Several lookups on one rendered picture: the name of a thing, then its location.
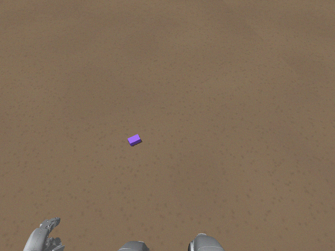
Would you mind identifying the small box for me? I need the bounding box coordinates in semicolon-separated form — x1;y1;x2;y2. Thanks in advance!
128;134;141;146

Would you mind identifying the left robot hand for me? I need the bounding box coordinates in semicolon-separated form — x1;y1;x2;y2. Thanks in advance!
23;217;65;251

